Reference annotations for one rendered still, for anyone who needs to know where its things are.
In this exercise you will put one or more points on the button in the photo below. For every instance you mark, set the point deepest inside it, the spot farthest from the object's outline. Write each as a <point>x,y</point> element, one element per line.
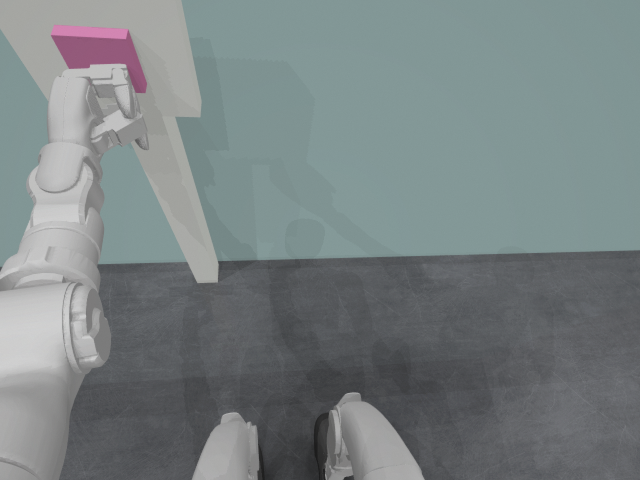
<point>82,46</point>

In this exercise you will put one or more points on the right robot foot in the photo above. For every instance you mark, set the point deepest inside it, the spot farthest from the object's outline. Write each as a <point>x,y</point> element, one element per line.
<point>320,443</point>

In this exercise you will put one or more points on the left robot upper arm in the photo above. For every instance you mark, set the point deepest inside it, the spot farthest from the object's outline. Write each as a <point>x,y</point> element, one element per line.
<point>50,337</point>

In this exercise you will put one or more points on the panel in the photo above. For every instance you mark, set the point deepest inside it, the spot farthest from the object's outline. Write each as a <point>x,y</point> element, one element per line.
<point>160,37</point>

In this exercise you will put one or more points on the robot right thigh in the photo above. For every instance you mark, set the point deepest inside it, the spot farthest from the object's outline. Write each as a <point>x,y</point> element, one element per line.
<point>376,451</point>

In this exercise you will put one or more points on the robot left forearm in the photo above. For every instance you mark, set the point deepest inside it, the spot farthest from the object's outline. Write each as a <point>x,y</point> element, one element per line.
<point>63,239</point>

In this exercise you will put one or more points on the left robot hand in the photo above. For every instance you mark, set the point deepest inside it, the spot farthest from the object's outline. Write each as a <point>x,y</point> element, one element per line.
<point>73,111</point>

